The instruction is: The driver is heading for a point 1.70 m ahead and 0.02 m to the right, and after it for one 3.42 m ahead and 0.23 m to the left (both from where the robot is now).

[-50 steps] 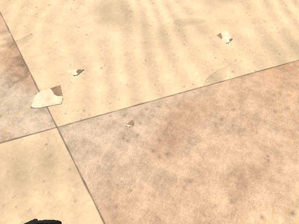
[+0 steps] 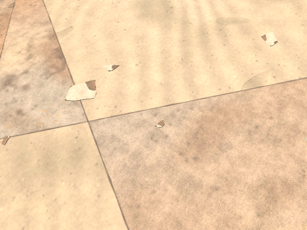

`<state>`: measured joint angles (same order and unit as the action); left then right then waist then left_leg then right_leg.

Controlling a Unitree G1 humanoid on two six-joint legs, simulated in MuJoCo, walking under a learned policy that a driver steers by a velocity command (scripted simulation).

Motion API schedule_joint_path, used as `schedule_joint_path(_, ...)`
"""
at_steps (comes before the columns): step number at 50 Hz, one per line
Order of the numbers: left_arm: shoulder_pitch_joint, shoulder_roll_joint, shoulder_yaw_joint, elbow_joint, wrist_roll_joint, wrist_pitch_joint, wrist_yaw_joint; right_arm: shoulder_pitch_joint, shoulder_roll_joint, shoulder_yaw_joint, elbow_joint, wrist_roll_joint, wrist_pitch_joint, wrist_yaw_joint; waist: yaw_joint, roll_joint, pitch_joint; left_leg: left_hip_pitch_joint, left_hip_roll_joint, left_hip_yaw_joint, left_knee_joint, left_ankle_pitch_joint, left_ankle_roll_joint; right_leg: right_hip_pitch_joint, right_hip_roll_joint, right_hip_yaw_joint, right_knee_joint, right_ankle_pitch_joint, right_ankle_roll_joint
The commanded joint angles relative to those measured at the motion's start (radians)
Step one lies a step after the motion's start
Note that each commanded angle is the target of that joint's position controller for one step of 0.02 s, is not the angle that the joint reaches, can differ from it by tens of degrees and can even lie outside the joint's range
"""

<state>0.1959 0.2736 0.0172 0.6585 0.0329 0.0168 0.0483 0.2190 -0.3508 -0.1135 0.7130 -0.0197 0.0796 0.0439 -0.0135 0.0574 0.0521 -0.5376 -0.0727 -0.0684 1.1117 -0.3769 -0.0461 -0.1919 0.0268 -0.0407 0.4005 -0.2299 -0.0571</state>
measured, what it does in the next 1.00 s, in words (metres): walks ahead: left foot, then right foot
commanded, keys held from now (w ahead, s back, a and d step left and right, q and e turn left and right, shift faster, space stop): q+shift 0.34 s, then shift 0.06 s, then e+shift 0.20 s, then w+e+shift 0.40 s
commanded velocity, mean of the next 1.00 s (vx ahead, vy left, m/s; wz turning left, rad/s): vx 0.21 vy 0.00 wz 0.15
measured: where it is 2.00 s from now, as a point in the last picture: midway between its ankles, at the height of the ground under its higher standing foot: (213, 133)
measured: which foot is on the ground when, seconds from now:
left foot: up 0.00-0.30, down 0.32-0.98, up 1.00-1.00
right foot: down 0.00-0.32, up 0.34-0.94, down 0.96-1.00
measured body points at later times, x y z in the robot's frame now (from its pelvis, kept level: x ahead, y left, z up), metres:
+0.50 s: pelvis -0.01 +0.04 +0.00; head +0.02 +0.08 +0.44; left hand -0.03 +0.34 -0.13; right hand +0.25 -0.15 -0.09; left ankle -0.04 +0.11 -0.74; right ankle +0.05 -0.09 -0.67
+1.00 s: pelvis +0.14 +0.00 -0.02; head +0.17 -0.03 +0.42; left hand +0.30 +0.30 -0.08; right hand +0.21 -0.30 -0.16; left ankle -0.03 +0.12 -0.72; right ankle +0.16 -0.07 -0.75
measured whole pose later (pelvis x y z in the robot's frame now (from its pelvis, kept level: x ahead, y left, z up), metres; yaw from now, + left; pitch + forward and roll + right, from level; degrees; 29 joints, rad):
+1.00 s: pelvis +0.14 +0.00 -0.02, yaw +4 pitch +2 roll +1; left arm 0.14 0.35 0.07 0.66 0.02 0.00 -0.07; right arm 0.34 -0.36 -0.08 0.82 -0.04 -0.03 0.01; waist -0.04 0.06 0.00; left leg -0.11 0.13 0.20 0.74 -0.45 -0.02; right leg -0.38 0.01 -0.09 0.68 -0.35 -0.12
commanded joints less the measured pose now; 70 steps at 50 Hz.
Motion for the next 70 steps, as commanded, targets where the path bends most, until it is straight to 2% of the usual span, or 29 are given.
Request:
schedule_joint_path(1, 0.006, 0.122, 0.034, -0.067, 0.0, -0.018, 0.003, -0.015, -0.068, -0.007, -0.069, 0.006, 0.003, 0.017, 0.023, -0.192, -0.049, -0.105, 0.054, 0.05, 0.033, 0.009, -0.028, 0.151, -0.248, 0.112, -0.083, 0.424, -0.121)
schedule_joint_path(10, 0.055, 0.165, 0.068, -0.042, 0.003, -0.023, -0.027, -0.135, -0.012, 0.02, -0.148, 0.022, 0.016, 0.035, 0.052, -0.228, -0.081, 0.091, 0.09, 0.157, -0.287, -0.055, 0.012, 0.143, -0.33, -0.054, 0.001, 0.524, -0.114)
schedule_joint_path(14, 0.051, 0.181, 0.081, -0.037, -0.027, -0.016, -0.045, -0.111, -0.018, 0.014, -0.163, 0.016, 0.013, 0.025, 0.025, -0.227, -0.11, 0.241, 0.061, 0.195, -0.507, -0.018, 0.063, 0.096, -0.359, -0.12, 0.142, 0.492, -0.047)
schedule_joint_path(15, 0.05, 0.182, 0.085, -0.03, -0.036, -0.01, -0.049, -0.035, -0.027, 0.008, -0.139, 0.004, 0.003, 0.013, -0.026, -0.159, -0.134, 0.37, 0.053, 0.163, -0.647, 0.099, 0.086, 0.018, -0.34, -0.164, 0.267, 0.423, 0.004)
schedule_joint_path(16, 0.077, 0.166, 0.081, -0.041, -0.036, -0.008, -0.052, 0.064, -0.127, -0.019, -0.115, -0.013, -0.013, -0.007, -0.071, 0.038, -0.16, 0.556, 0.181, -0.082, -0.778, 0.224, 0.133, -0.197, -0.264, -0.206, 0.521, 0.145, 0.07)
schedule_joint_path(17, 0.033, 0.074, 0.052, -0.141, -0.012, -0.001, -0.056, 0.08, -0.303, -0.056, -0.137, 0.007, -0.019, -0.019, -0.038, 0.268, -0.158, 0.624, 0.454, -0.518, -0.763, 0.66, 0.299, -0.519, -0.071, -0.143, 0.689, -0.468, 0.147)
schedule_joint_path(18, -0.032, 0.124, 0.056, -0.127, 0.018, 0.013, -0.042, 0.135, -0.246, -0.058, -0.13, 0.022, -0.022, -0.023, -0.119, 0.099, -0.203, 0.636, 0.455, -0.446, -0.753, 0.653, 0.372, -0.532, -0.094, 0.026, 0.795, -0.448, 0.145)
schedule_joint_path(20, -0.009, 0.126, 0.059, -0.087, -0.012, 0.013, -0.036, -0.016, -0.131, -0.009, -0.135, 0.013, -0.017, -0.04, -0.022, 0.057, -0.074, 0.474, 0.325, -0.254, -0.778, 0.522, 0.304, -0.484, -0.12, 0.058, 0.748, -0.238, 0.127)
schedule_joint_path(21, 0.014, 0.138, 0.064, -0.066, -0.008, 0.014, -0.036, -0.09, -0.089, 0.009, -0.143, 0.019, -0.021, -0.046, 0.014, 0.076, -0.064, 0.438, 0.272, -0.184, -0.781, 0.548, 0.266, -0.439, -0.116, 0.044, 0.714, -0.17, 0.122)
schedule_joint_path(23, 0.104, 0.139, 0.062, 0.0, -0.002, 0.027, -0.045, -0.111, -0.037, 0.036, -0.135, 0.016, -0.034, -0.048, 0.038, 0.072, -0.122, 0.408, 0.236, -0.084, -0.769, 0.722, 0.253, -0.318, -0.088, 0.01, 0.724, -0.114, 0.118)
schedule_joint_path(26, 0.117, 0.075, 0.038, 0.038, -0.026, 0.042, -0.061, -0.095, 0.023, 0.072, -0.096, 0.0, -0.061, -0.05, 0.034, 0.036, -0.118, 0.382, 0.239, -0.019, -0.81, 0.642, 0.225, -0.198, -0.087, 0.023, 0.537, -0.099, 0.103)
schedule_joint_path(30, 0.052, 0.113, 0.048, 0.028, -0.021, 0.048, -0.071, -0.042, -0.07, 0.053, -0.052, -0.013, -0.06, -0.063, -0.016, 0.086, -0.034, 0.383, 0.293, -0.029, -0.803, 0.462, 0.242, -0.195, -0.038, 0.023, 0.423, -0.151, 0.068)
schedule_joint_path(32, 0.006, 0.137, 0.054, 0.004, -0.008, 0.044, -0.087, 0.035, -0.11, 0.036, -0.037, -0.015, -0.056, -0.057, -0.057, 0.087, -0.033, 0.441, 0.356, -0.137, -0.916, -0.107, 0.271, -0.289, -0.053, 0.009, 0.441, -0.183, 0.045)
schedule_joint_path(34, -0.057, 0.145, 0.062, -0.021, -0.008, 0.039, -0.108, 0.048, -0.112, 0.032, -0.031, -0.017, -0.069, -0.054, -0.065, 0.069, 0.038, 0.499, 0.415, -0.239, -1.001, -0.365, 0.278, -0.425, -0.069, 0.028, 0.45, -0.196, 0.027)
schedule_joint_path(38, -0.067, 0.104, 0.058, -0.023, -0.025, 0.017, -0.122, 0.061, -0.092, 0.022, -0.009, -0.026, -0.118, -0.057, -0.044, -0.003, 0.048, 0.604, 0.434, -0.156, -1.027, -0.264, 0.248, -0.494, -0.099, 0.041, 0.417, -0.168, -0.013)
schedule_joint_path(45, -0.142, 0.099, 0.05, -0.073, -0.021, 0.009, -0.145, 0.066, -0.126, 0.007, 0.026, -0.022, -0.137, -0.043, -0.041, 0.027, 0.032, 0.531, 0.407, 0.108, -0.974, -0.127, 0.184, -0.333, -0.082, -0.069, 0.288, -0.135, -0.065)
schedule_joint_path(47, -0.005, 0.112, 0.055, -0.033, -0.013, 0.0, -0.136, 0.013, -0.143, 0.008, 0.021, -0.016, -0.134, -0.044, 0.05, 0.004, -0.012, 0.395, 0.355, 0.247, -0.78, 0.15, 0.149, -0.078, -0.005, -0.14, 0.211, -0.124, -0.098)
schedule_joint_path(48, 0.198, 0.16, 0.079, 0.036, -0.006, -0.007, -0.122, -0.006, -0.132, 0.017, 0.013, -0.017, -0.136, -0.044, 0.15, -0.077, -0.105, 0.262, 0.293, 0.33, -0.477, 0.432, 0.124, 0.187, 0.041, -0.11, 0.187, -0.17, -0.132)
schedule_joint_path(49, 0.438, 0.3, 0.124, 0.094, -0.006, -0.013, -0.097, -0.08, -0.07, 0.043, -0.051, -0.017, -0.138, -0.037, 0.264, -0.328, -0.185, -0.04, 0.175, 0.378, -0.029, 0.355, 0.059, 0.436, -0.141, 0.311, 0.002, -0.526, -0.231)
schedule_joint_path(50, 0.368, 0.338, 0.117, 0.062, -0.012, -0.022, -0.09, -0.195, -0.009, 0.061, -0.122, -0.035, -0.154, -0.026, 0.209, -0.414, -0.111, -0.419, 0.022, 0.143, 0.167, -0.121, 0.029, 0.49, -0.276, 0.805, -0.219, -0.658, -0.288)
schedule_joint_path(51, 0.297, 0.308, 0.109, 0.034, -0.016, -0.022, -0.081, -0.225, -0.056, 0.061, -0.137, -0.05, -0.167, -0.018, 0.197, -0.251, -0.051, -0.526, 0.094, 0.034, 0.239, -0.069, 0.031, 0.484, -0.311, 0.764, -0.201, -0.452, -0.282)
schedule_joint_path(53, 0.264, 0.27, 0.1, 0.04, -0.018, -0.029, -0.065, -0.11, -0.086, 0.061, -0.09, -0.05, -0.181, -0.005, 0.093, -0.068, -0.028, -0.4, 0.167, 0.023, 0.123, 0.061, 0.035, 0.347, -0.25, 0.568, -0.163, -0.242, -0.248)
schedule_joint_path(56, 0.192, 0.22, 0.077, 0.027, -0.03, -0.062, -0.062, -0.081, -0.077, 0.07, -0.073, -0.066, -0.139, 0.004, 0.028, -0.1, 0.014, -0.253, 0.173, 0.055, 0.015, 0.116, -0.002, 0.147, -0.138, 0.445, -0.229, -0.12, -0.227)
schedule_joint_path(61, 0.237, 0.225, 0.088, 0.06, -0.031, -0.09, -0.061, -0.297, -0.027, 0.099, -0.159, -0.027, -0.129, 0.011, 0.064, -0.101, 0.077, -0.182, 0.114, 0.104, -0.306, 0.28, -0.032, 0.025, -0.076, 0.391, -0.25, 0.198, -0.22)
schedule_joint_path(64, 0.244, 0.243, 0.096, 0.081, -0.044, -0.101, -0.052, -0.361, -0.027, 0.106, -0.197, -0.009, -0.137, 0.007, 0.084, -0.148, 0.046, -0.025, 0.086, 0.091, -0.481, 0.396, -0.001, 0.05, -0.117, 0.427, -0.25, 0.425, -0.186)
schedule_joint_path(67, 0.18, 0.292, 0.108, 0.082, -0.041, -0.106, -0.051, -0.097, -0.118, 0.069, -0.127, 0.0, -0.141, -0.028, -0.046, -0.132, -0.129, 0.381, 0.016, 0.082, -0.524, 0.28, 0.043, 0.08, -0.096, 0.401, 0.018, 0.846, -0.106)
schedule_joint_path(68, 0.134, 0.314, 0.112, 0.081, -0.031, -0.107, -0.057, 0.123, -0.155, 0.047, -0.076, 0.007, -0.14, -0.052, -0.174, -0.123, -0.233, 0.625, 0.038, 0.093, -0.511, 0.216, 0.051, -0.006, -0.067, 0.384, 0.274, 0.857, -0.085)
schedule_joint_path(69, 0.111, 0.232, 0.092, 0.073, -0.019, -0.121, -0.058, 0.344, -0.209, 0.019, -0.034, -0.012, -0.143, -0.08, -0.259, -0.065, -0.343, 0.868, 0.178, -0.037, -0.495, -0.035, 0.066, -0.162, 0.0, 0.339, 0.592, 0.641, -0.075)
schedule_joint_path(70, 0.169, 0.031, 0.043, 0.03, -0.043, -0.123, -0.057, 0.383, -0.27, 0.007, -0.025, -0.062, -0.153, -0.085, -0.174, 0.258, -0.426, 1.022, 0.478, -0.5, -0.68, -0.486, 0.11, -0.43, 0.116, 0.265, 0.938, -0.275, -0.074)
